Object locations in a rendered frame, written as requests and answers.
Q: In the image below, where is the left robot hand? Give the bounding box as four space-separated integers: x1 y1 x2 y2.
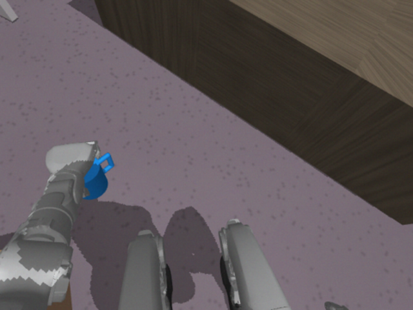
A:
45 140 101 198

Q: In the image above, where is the right robot foot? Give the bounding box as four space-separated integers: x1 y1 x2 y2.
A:
220 255 241 310

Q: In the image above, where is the left robot arm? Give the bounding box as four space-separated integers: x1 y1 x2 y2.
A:
0 170 85 310

